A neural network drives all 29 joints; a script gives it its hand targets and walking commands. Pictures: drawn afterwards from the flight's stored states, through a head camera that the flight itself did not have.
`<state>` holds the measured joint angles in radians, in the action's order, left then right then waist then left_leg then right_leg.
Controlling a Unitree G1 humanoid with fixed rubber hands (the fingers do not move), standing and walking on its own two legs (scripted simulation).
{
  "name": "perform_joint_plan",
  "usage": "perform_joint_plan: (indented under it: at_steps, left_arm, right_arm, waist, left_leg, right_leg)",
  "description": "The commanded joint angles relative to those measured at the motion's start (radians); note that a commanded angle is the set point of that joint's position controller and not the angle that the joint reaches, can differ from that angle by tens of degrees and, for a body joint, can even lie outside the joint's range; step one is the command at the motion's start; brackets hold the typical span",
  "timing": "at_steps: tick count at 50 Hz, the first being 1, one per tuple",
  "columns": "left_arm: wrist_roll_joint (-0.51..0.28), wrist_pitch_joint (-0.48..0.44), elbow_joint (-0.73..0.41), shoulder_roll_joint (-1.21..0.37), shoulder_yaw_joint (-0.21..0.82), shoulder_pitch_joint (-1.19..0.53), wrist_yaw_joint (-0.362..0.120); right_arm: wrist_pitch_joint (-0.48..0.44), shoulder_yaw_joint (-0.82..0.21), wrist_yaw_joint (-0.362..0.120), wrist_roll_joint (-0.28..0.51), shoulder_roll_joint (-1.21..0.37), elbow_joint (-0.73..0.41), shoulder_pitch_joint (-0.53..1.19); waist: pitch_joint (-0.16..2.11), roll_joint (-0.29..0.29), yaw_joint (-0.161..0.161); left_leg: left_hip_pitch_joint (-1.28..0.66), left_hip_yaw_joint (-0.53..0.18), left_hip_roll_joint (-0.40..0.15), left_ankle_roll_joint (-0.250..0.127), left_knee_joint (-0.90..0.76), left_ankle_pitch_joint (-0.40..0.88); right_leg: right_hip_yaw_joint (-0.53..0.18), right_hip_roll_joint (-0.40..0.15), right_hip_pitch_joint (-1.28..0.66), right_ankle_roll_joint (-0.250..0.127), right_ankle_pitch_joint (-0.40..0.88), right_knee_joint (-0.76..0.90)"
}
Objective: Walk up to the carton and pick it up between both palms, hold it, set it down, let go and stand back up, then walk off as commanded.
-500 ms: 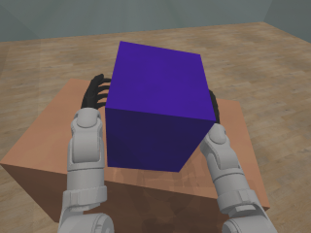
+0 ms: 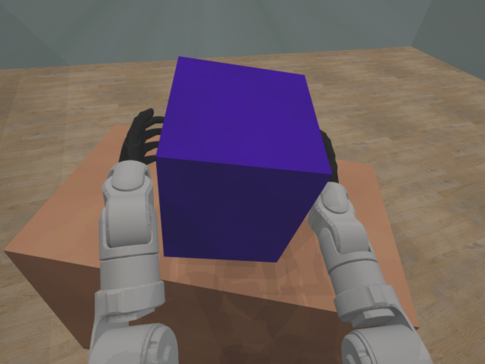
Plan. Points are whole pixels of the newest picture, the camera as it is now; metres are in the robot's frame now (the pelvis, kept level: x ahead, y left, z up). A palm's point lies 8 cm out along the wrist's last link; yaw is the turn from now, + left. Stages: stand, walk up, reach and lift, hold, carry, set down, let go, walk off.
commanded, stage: hold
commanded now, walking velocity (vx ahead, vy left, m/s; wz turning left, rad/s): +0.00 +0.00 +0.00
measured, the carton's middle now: (232, 168) +0.39 -0.01 +0.16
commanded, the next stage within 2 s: none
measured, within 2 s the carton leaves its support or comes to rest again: neither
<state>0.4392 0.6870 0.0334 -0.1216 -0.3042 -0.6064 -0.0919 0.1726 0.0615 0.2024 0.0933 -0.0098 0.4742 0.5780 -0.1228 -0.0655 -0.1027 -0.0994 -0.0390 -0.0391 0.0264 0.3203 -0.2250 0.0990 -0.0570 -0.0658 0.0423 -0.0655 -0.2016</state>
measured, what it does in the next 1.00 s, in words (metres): stands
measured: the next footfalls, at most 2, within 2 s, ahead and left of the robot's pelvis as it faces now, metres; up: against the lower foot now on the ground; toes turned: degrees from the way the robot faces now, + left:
none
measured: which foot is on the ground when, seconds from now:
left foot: down 0.00-1.00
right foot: down 0.00-1.00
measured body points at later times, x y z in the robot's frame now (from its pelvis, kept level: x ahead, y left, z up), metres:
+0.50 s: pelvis +0.00 +0.00 +0.00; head -0.03 +0.02 +0.45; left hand +0.37 +0.13 +0.20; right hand +0.36 -0.16 +0.17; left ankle -0.01 +0.13 -0.75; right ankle +0.04 -0.15 -0.75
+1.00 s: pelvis +0.00 +0.00 +0.00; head -0.04 +0.02 +0.45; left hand +0.37 +0.14 +0.19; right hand +0.36 -0.16 +0.17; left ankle -0.01 +0.13 -0.75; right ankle +0.04 -0.15 -0.75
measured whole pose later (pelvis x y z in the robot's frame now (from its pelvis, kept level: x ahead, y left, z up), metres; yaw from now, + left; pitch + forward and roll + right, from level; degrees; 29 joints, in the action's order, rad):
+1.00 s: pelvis +0.00 +0.00 +0.00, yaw +1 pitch -12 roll -1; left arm 0.44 0.70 0.02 -0.12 -0.32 -0.60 -0.10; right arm 0.18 0.04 0.21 0.10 -0.01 0.48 0.59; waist -0.13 -0.06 -0.10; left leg -0.11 -0.03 -0.04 0.03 0.31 -0.21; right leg 0.10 -0.05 -0.08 0.04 -0.07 -0.20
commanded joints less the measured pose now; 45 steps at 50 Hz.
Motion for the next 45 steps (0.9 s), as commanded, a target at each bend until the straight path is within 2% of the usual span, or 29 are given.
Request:
perform_joint_plan:
  at_steps: [1, 2, 4, 6, 8, 9, 10, 13, 15, 17, 20, 22, 23, 26, 27, 28, 29, 30, 31, 32, 35, 36, 38, 40, 41, 42, 43, 44, 45]
  left_arm:
    - [-0.153, -0.022, -0.004, -0.458, 0.442, -0.441, -0.135]
    - [-0.144, -0.014, 0.024, -0.447, 0.434, -0.424, -0.132]
    - [-0.147, -0.020, -0.041, -0.439, 0.422, -0.423, -0.131]
    - [-0.124, -0.008, -0.036, -0.422, 0.400, -0.424, -0.134]
    - [-0.098, 0.010, 0.041, -0.397, 0.342, -0.408, -0.140]
    - [-0.102, 0.001, 0.008, -0.400, 0.354, -0.417, -0.145]
    - [-0.116, -0.003, -0.006, -0.405, 0.349, -0.419, -0.149]
    - [-0.153, -0.011, -0.055, -0.445, 0.432, -0.416, -0.139]
    - [-0.143, -0.016, -0.063, -0.439, 0.428, -0.429, -0.136]
    - [-0.096, 0.012, 0.043, -0.380, 0.347, -0.398, -0.151]
    - [-0.127, -0.004, 0.011, -0.406, 0.352, -0.470, -0.164]
    - [-0.147, -0.029, -0.052, -0.440, 0.403, -0.497, -0.144]
    - [-0.172, -0.027, -0.062, -0.471, 0.451, -0.464, -0.140]
    - [-0.147, -0.016, -0.002, -0.438, 0.414, -0.434, -0.135]
    - [-0.114, -0.009, 0.026, -0.405, 0.365, -0.437, -0.140]
    - [-0.131, -0.012, 0.023, -0.421, 0.373, -0.451, -0.146]
    - [-0.129, -0.018, -0.027, -0.407, 0.385, -0.433, -0.137]
    - [-0.135, -0.013, 0.008, -0.425, 0.391, -0.465, -0.141]
    - [-0.111, -0.009, 0.057, -0.404, 0.344, -0.458, -0.144]
    - [-0.103, -0.003, 0.071, -0.412, 0.335, -0.472, -0.147]
    - [-0.131, -0.013, 0.004, -0.417, 0.367, -0.454, -0.148]
    - [-0.138, -0.015, 0.017, -0.413, 0.374, -0.457, -0.148]
    - [-0.144, -0.026, 0.001, -0.425, 0.388, -0.482, -0.145]
    - [-0.135, -0.023, 0.014, -0.418, 0.383, -0.501, -0.139]
    - [-0.127, -0.008, 0.025, -0.433, 0.373, -0.462, -0.138]
    - [-0.114, -0.015, 0.023, -0.408, 0.357, -0.458, -0.140]
    - [-0.128, -0.016, 0.028, -0.401, 0.356, -0.473, -0.139]
    - [-0.156, -0.029, -0.057, -0.438, 0.405, -0.446, -0.137]
    - [-0.142, -0.018, -0.037, -0.438, 0.389, -0.420, -0.137]
  right_arm:
    - [-0.084, -0.343, -0.125, 0.040, -0.415, -0.289, 0.670]
    - [-0.075, -0.352, -0.119, 0.035, -0.419, -0.299, 0.697]
    - [-0.072, -0.389, -0.114, 0.059, -0.430, -0.309, 0.669]
    - [-0.062, -0.374, -0.118, 0.056, -0.416, -0.249, 0.616]
    - [-0.048, -0.362, -0.122, 0.047, -0.405, -0.230, 0.635]
    - [-0.052, -0.368, -0.120, 0.041, -0.428, -0.234, 0.619]
    - [-0.062, -0.391, -0.115, 0.049, -0.423, -0.295, 0.662]
    - [-0.074, -0.422, -0.104, 0.082, -0.442, -0.337, 0.659]
    - [-0.055, -0.391, -0.106, 0.050, -0.431, -0.295, 0.622]
    - [-0.022, -0.364, -0.103, 0.029, -0.420, -0.216, 0.600]
    - [-0.045, -0.352, -0.109, 0.038, -0.433, -0.264, 0.675]
    - [-0.063, -0.369, -0.117, 0.031, -0.451, -0.265, 0.681]
    - [-0.076, -0.396, -0.113, 0.060, -0.469, -0.347, 0.700]
    - [-0.049, -0.368, -0.112, 0.049, -0.426, -0.245, 0.627]
    - [-0.046, -0.361, -0.118, 0.026, -0.435, -0.215, 0.626]
    - [-0.051, -0.366, -0.118, 0.033, -0.444, -0.272, 0.668]
    - [-0.054, -0.391, -0.113, 0.057, -0.445, -0.257, 0.636]
    - [-0.052, -0.343, -0.118, 0.028, -0.421, -0.203, 0.652]
    - [-0.049, -0.332, -0.121, 0.028, -0.412, -0.200, 0.676]
    - [-0.056, -0.335, -0.125, 0.029, -0.435, -0.235, 0.722]
    - [-0.063, -0.375, -0.117, 0.048, -0.431, -0.243, 0.665]
    - [-0.058, -0.354, -0.113, 0.042, -0.430, -0.244, 0.672]
    - [-0.068, -0.385, -0.109, 0.057, -0.459, -0.296, 0.719]
    - [-0.060, -0.359, -0.113, 0.033, -0.436, -0.213, 0.681]
    - [-0.066, -0.346, -0.116, 0.040, -0.433, -0.236, 0.673]
    - [-0.058, -0.341, -0.120, 0.033, -0.408, -0.179, 0.639]
    - [-0.066, -0.352, -0.125, 0.031, -0.419, -0.211, 0.677]
    - [-0.073, -0.392, -0.118, 0.056, -0.461, -0.258, 0.626]
    - [-0.067, -0.405, -0.113, 0.071, -0.445, -0.245, 0.641]
  waist:
    - [0.319, 0.105, -0.032]
    - [0.330, 0.067, -0.014]
    - [0.353, 0.062, -0.002]
    - [0.300, 0.096, -0.007]
    - [0.230, 0.053, 0.021]
    - [0.271, 0.040, 0.007]
    - [0.310, 0.030, 0.018]
    - [0.387, 0.073, -0.014]
    - [0.341, 0.068, -0.015]
    - [0.201, 0.030, 0.000]
    - [0.235, 0.046, -0.010]
    - [0.340, 0.048, 0.008]
    - [0.410, 0.065, -0.020]
    - [0.309, 0.089, -0.023]
    - [0.268, 0.056, 0.009]
    - [0.304, 0.051, -0.001]
    - [0.322, 0.063, 0.009]
    - [0.279, 0.083, -0.016]
    - [0.247, 0.046, 0.003]
    - [0.249, 0.045, 0.019]
    - [0.338, 0.066, 0.002]
    - [0.325, 0.040, -0.016]
    - [0.350, 0.038, 0.005]
    - [0.306, 0.078, -0.011]
    - [0.306, 0.091, -0.002]
    - [0.279, 0.079, 0.000]
    - [0.277, 0.048, 0.008]
    - [0.385, 0.061, -0.011]
    - [0.342, 0.083, 0.012]
  left_leg:
    - [0.125, 0.104, 0.084, 0.020, -0.062, 0.304]
    - [0.110, 0.104, 0.090, 0.016, -0.044, 0.336]
    - [0.072, 0.104, 0.096, 0.020, -0.028, 0.438]
    - [0.088, 0.111, 0.096, 0.025, -0.044, 0.378]
    - [0.144, 0.116, 0.097, -0.003, -0.067, 0.284]
    - [0.138, 0.121, 0.097, 0.002, -0.073, 0.277]
    - [0.131, 0.125, 0.099, -0.001, -0.061, 0.312]
    - [0.058, 0.102, 0.095, 0.025, -0.009, 0.468]
    - [0.064, 0.101, 0.092, 0.018, -0.026, 0.424]
    - [0.167, 0.122, 0.105, -0.008, -0.072, 0.246]
    - [0.182, 0.119, 0.100, -0.010, -0.090, 0.187]
    - [0.135, 0.114, 0.094, 0.000, -0.067, 0.289]
    - [0.093, 0.102, 0.088, 0.013, -0.032, 0.396]
    - [0.079, 0.105, 0.093, 0.021, -0.041, 0.350]
    - [0.120, 0.114, 0.094, 0.001, -0.073, 0.285]
    - [0.150, 0.115, 0.095, -0.003, -0.070, 0.244]
    - [0.131, 0.120, 0.095, 0.008, -0.061, 0.304]
    - [0.138, 0.113, 0.089, 0.014, -0.067, 0.269]
    - [0.166, 0.122, 0.098, -0.005, -0.085, 0.196]
    - [0.163, 0.128, 0.097, -0.012, -0.087, 0.207]
    - [0.115, 0.121, 0.096, 0.005, -0.048, 0.328]
    - [0.100, 0.113, 0.099, 0.003, -0.045, 0.336]
    - [0.123, 0.120, 0.103, -0.003, -0.044, 0.323]
    - [0.132, 0.117, 0.096, 0.004, -0.064, 0.253]
    - [0.129, 0.117, 0.085, 0.002, -0.064, 0.276]
    - [0.129, 0.121, 0.087, 0.003, -0.072, 0.260]
    - [0.134, 0.118, 0.095, -0.001, -0.070, 0.269]
    - [0.078, 0.111, 0.093, 0.013, -0.033, 0.410]
    - [0.066, 0.102, 0.086, 0.013, -0.030, 0.450]
  right_leg:
    - [0.057, 0.125, -0.196, -0.034, 0.041, -0.021]
    - [0.043, 0.124, -0.220, -0.037, 0.069, -0.020]
    - [0.058, 0.134, -0.226, -0.030, 0.132, -0.034]
    - [0.059, 0.126, -0.215, -0.031, 0.095, -0.031]
    - [0.056, 0.122, -0.200, -0.031, 0.041, -0.023]
    - [0.049, 0.117, -0.236, -0.035, 0.058, -0.022]
    - [0.047, 0.118, -0.254, -0.027, 0.105, -0.032]
    - [0.050, 0.132, -0.252, -0.029, 0.174, -0.044]
    - [0.058, 0.129, -0.216, -0.029, 0.129, -0.036]
    - [0.042, 0.109, -0.234, -0.026, 0.048, -0.016]
    - [0.048, 0.109, -0.223, -0.027, -0.001, -0.020]
    - [0.051, 0.116, -0.237, -0.031, 0.059, -0.036]
    - [0.053, 0.126, -0.247, -0.034, 0.148, -0.046]
    - [0.052, 0.125, -0.207, -0.036, 0.061, -0.023]
    - [0.051, 0.116, -0.199, -0.030, 0.035, -0.020]
    - [0.051, 0.111, -0.233, -0.029, 0.043, -0.024]
    - [0.047, 0.114, -0.246, -0.032, 0.085, -0.030]
    - [0.048, 0.116, -0.212, -0.037, 0.036, -0.027]
    - [0.050, 0.109, -0.216, -0.033, -0.025, -0.017]
    - [0.053, 0.108, -0.210, -0.033, -0.012, -0.017]
    - [0.050, 0.118, -0.251, -0.031, 0.095, -0.037]
    - [0.046, 0.119, -0.241, -0.034, 0.091, -0.030]
    - [0.050, 0.114, -0.260, -0.025, 0.114, -0.041]
    - [0.051, 0.113, -0.226, -0.034, 0.022, -0.023]
    - [0.049, 0.115, -0.206, -0.040, 0.023, -0.020]
    - [0.061, 0.118, -0.199, -0.037, 0.007, -0.020]
    - [0.055, 0.113, -0.219, -0.035, 0.025, -0.021]
    - [0.058, 0.126, -0.251, -0.025, 0.144, -0.044]
    - [0.055, 0.130, -0.239, -0.035, 0.128, -0.038]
